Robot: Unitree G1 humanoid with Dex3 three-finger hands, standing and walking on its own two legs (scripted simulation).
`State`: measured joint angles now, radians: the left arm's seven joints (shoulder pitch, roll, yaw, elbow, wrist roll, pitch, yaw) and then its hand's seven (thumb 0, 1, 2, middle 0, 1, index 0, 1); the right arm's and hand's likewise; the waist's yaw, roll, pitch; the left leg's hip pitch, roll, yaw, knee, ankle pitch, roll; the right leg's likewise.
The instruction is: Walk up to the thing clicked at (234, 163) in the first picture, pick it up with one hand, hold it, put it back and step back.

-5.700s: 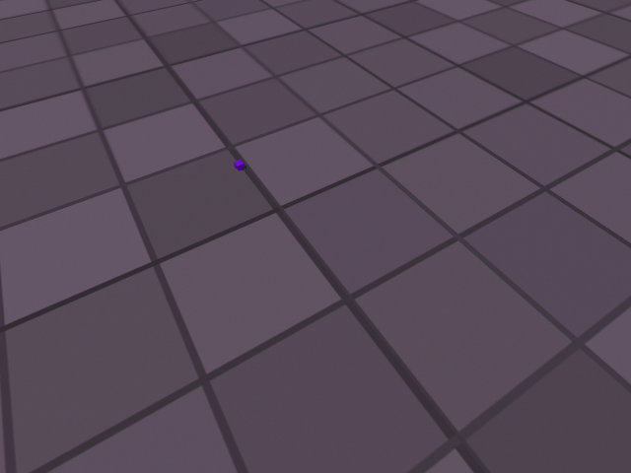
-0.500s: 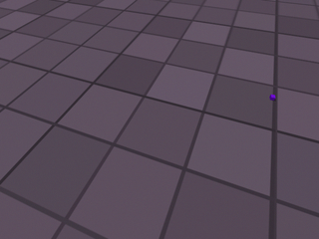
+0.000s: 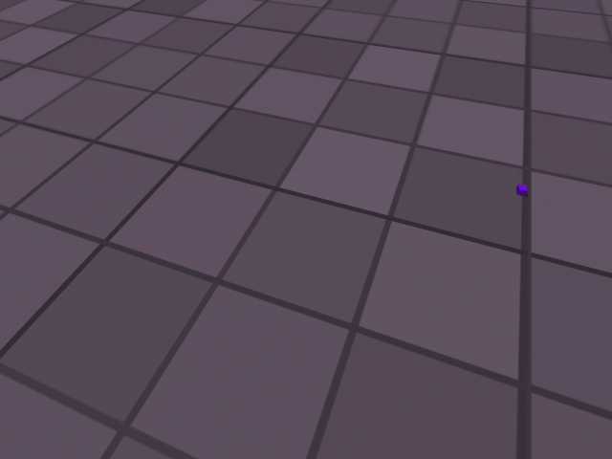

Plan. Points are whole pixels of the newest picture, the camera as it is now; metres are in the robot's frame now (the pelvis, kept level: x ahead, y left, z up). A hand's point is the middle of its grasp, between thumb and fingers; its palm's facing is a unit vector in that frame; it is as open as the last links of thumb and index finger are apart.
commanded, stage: stand
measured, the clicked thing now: (521, 189) +1.33 -0.97 -0.77
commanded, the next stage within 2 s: walk up in 0.30 s
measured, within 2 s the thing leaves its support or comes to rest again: neither
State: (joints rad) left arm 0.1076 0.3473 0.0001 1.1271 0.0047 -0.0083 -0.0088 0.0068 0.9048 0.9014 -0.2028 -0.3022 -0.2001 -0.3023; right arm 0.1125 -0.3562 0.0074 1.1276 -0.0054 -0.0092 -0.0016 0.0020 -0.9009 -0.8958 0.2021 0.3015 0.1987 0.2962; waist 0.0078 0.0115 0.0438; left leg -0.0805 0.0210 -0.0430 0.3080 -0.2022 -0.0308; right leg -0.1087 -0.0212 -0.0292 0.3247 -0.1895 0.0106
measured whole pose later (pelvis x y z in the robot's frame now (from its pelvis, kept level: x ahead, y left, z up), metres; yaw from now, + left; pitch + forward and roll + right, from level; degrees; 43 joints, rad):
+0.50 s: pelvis -0.03 +0.03 -0.01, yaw -9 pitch -1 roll +0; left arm 0.18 0.37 0.04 0.99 0.03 0.01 -0.01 0.01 0.90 0.90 -0.21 -0.30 -0.20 -0.30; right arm 0.05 -0.40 -0.07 0.97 0.01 0.01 0.01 0.00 -0.90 -0.90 0.20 0.30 0.20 0.30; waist 0.03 -0.01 0.12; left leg -0.24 -0.02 -0.01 0.62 -0.48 0.02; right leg -0.29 -0.01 0.13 0.49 -0.20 0.03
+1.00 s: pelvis -0.04 +0.03 -0.02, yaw -24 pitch -3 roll -1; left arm 0.21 0.38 0.05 0.85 0.03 0.00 -0.03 0.01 0.91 0.90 -0.20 -0.30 -0.20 -0.30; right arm 0.25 -0.42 -0.08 0.85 -0.01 0.04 0.01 0.00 -0.90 -0.90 0.20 0.30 0.20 0.30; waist -0.04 0.07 0.15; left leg -0.28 0.10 0.09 0.87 -0.49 0.00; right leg -0.24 0.04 0.00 0.62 -0.31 -0.03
